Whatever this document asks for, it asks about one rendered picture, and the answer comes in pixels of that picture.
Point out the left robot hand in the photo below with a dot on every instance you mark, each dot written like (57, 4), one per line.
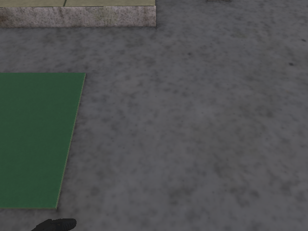
(60, 224)

